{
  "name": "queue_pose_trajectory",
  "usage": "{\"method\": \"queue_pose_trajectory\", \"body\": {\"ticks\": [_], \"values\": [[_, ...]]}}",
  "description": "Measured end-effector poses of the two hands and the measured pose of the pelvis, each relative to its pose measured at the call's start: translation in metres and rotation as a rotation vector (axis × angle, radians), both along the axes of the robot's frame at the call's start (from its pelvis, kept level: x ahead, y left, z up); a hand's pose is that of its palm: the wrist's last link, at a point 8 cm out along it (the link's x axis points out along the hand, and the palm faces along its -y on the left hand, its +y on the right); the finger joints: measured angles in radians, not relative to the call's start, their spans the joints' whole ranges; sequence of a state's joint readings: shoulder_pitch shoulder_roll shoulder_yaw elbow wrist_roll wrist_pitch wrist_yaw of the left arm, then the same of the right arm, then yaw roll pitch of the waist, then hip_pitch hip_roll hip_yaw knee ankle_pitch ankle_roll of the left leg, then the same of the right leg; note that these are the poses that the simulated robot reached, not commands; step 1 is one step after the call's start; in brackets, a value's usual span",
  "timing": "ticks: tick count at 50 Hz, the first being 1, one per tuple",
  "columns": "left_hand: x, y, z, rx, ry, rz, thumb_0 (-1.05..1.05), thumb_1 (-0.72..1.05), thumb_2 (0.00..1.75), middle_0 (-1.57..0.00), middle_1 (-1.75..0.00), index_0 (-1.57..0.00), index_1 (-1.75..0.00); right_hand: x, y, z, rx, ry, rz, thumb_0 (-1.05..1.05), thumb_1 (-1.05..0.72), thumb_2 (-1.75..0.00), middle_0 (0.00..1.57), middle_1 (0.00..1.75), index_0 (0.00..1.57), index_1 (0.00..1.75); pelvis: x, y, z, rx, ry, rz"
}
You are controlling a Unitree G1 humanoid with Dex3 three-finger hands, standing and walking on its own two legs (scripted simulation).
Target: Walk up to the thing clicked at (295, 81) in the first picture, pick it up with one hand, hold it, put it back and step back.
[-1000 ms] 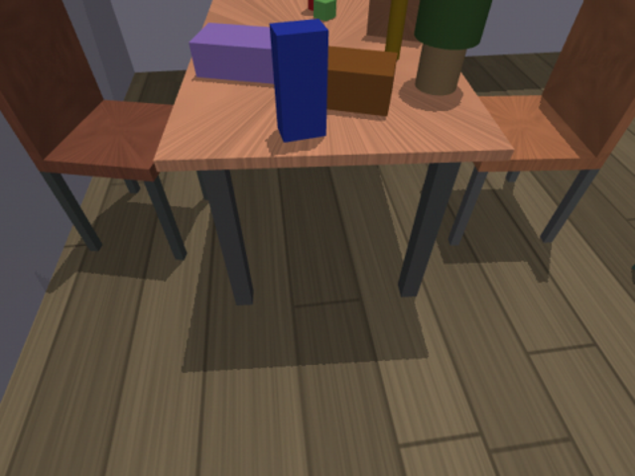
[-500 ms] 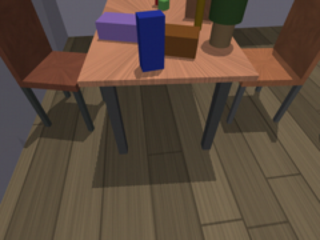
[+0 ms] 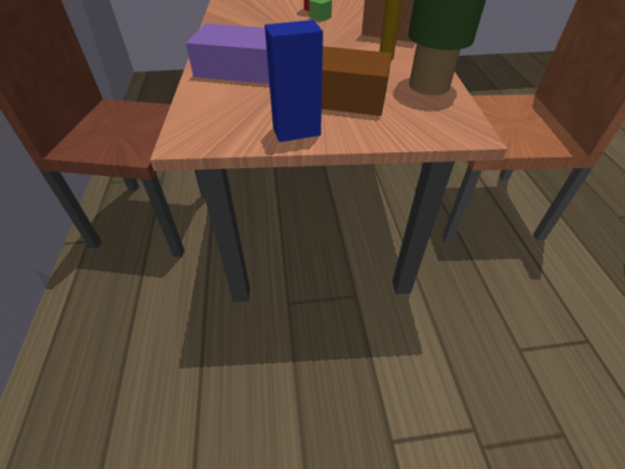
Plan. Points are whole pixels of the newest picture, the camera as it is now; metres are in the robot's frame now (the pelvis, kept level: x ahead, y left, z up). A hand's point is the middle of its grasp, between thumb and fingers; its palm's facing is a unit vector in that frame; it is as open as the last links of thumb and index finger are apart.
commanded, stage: stand
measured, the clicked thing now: (295, 84) +0.89 +0.06 +0.06
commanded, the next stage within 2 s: walk up in 0.12 s
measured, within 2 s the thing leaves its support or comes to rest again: neither
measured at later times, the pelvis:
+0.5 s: pelvis +0.05 +0.12 -0.04, yaw +6 degrees
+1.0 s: pelvis +0.17 +0.20 -0.02, yaw +7 degrees
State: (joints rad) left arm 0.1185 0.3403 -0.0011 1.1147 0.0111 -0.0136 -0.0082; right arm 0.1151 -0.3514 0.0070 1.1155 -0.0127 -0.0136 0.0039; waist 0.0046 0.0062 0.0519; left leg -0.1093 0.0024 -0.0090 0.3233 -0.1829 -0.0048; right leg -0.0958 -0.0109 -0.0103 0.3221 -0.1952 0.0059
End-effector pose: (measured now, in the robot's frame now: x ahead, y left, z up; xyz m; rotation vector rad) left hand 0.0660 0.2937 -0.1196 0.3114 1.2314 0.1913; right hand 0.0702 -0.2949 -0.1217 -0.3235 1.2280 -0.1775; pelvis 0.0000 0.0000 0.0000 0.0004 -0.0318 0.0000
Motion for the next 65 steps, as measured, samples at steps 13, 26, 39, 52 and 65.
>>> {"method": "queue_pose_trajectory", "body": {"ticks": [13, 26, 39, 52, 65], "values": [[-0.023, 0.039, 0.011, 0.084, -0.044, 0.064, 0.00, 0.90, 0.90, -0.21, -0.30, -0.21, -0.30, 0.014, -0.003, -0.001, -0.012, 0.025, 0.045, 0.01, -0.91, -0.90, 0.20, 0.30, 0.21, 0.30, 0.008, 0.021, -0.006, -0.021, -0.002, 0.032], [-0.021, 0.192, -0.009, 0.203, 0.048, 0.110, 0.01, 0.90, 0.90, -0.21, -0.30, -0.21, -0.30, 0.077, 0.092, -0.015, -0.034, -0.004, 0.096, 0.01, -0.91, -0.90, 0.20, 0.30, 0.20, 0.30, 0.055, 0.126, -0.041, -0.005, -0.025, 0.099], [0.085, 0.212, 0.011, 0.110, -0.066, 0.036, 0.01, 0.91, 0.90, -0.21, -0.30, -0.21, -0.30, 0.106, 0.173, -0.009, 0.037, -0.011, 0.082, 0.01, -0.90, -0.90, 0.21, 0.30, 0.21, 0.30, 0.120, 0.181, -0.019, 0.022, -0.006, 0.112], [0.118, 0.237, 0.027, 0.169, -0.100, 0.093, 0.01, 0.90, 0.90, -0.21, -0.30, -0.21, -0.30, 0.209, 0.212, -0.026, 0.046, -0.042, 0.165, 0.01, -0.91, -0.90, 0.20, 0.30, 0.20, 0.30, 0.174, 0.211, -0.021, 0.004, -0.002, 0.126], [0.155, 0.291, -0.021, 0.051, -0.048, 0.135, 0.01, 0.91, 0.90, -0.21, -0.30, -0.21, -0.30, 0.247, 0.263, -0.005, -0.066, -0.088, 0.191, 0.01, -0.91, -0.90, 0.20, 0.30, 0.21, 0.30, 0.198, 0.262, -0.031, -0.005, 0.001, 0.143]]}}
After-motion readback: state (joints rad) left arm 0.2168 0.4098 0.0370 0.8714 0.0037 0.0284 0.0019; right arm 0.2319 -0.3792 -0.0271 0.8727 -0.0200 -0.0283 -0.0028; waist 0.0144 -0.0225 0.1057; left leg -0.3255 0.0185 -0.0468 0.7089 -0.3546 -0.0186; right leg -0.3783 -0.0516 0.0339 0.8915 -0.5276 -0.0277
